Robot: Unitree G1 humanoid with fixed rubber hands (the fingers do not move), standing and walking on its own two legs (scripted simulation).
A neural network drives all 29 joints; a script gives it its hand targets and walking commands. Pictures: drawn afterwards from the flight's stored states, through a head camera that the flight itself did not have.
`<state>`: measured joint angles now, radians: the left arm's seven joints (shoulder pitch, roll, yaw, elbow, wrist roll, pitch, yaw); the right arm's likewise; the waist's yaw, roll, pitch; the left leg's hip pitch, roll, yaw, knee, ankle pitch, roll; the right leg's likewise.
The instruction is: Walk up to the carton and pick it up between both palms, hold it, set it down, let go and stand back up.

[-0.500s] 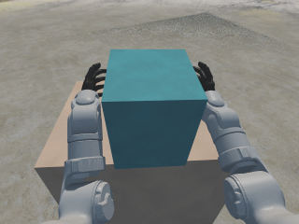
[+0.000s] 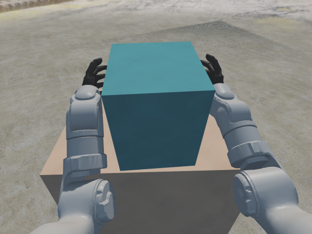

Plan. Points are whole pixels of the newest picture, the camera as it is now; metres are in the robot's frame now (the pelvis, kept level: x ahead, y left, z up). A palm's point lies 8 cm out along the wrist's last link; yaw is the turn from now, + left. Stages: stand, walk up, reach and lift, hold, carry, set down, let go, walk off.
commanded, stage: hold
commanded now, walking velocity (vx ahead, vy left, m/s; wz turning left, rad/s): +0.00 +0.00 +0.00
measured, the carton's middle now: (154, 106) +0.38 -0.01 +0.20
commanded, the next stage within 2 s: none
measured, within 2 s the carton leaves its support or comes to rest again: neither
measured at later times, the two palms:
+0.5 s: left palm (90, 89) +0.37 +0.14 +0.26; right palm (215, 83) +0.37 -0.15 +0.27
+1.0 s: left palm (88, 89) +0.38 +0.15 +0.26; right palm (211, 80) +0.38 -0.14 +0.27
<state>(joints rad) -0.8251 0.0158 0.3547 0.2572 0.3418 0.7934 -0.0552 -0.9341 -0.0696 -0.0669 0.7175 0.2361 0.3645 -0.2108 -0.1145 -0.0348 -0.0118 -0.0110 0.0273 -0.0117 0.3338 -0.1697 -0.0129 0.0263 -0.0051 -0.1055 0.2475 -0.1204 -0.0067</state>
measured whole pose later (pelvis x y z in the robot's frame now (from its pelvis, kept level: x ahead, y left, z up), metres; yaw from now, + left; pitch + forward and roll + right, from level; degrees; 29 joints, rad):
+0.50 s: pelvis +0.00 +0.00 +0.00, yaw +0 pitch -9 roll -1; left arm -0.84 0.01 0.37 0.26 0.34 0.85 -0.06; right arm -0.97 -0.09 -0.06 0.72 0.26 0.45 -0.22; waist -0.11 -0.02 -0.03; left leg -0.01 0.02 -0.01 0.33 -0.17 -0.01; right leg 0.02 0.00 -0.09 0.26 -0.13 -0.01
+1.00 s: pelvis +0.02 +0.00 +0.00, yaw +0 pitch -8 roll -1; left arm -0.78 0.01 0.36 0.19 0.32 0.86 -0.07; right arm -0.94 -0.10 0.01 0.65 0.33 0.48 -0.27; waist -0.11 -0.01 -0.05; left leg 0.00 0.02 -0.02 0.35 -0.20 -0.01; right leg 0.04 0.01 -0.08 0.25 -0.15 0.00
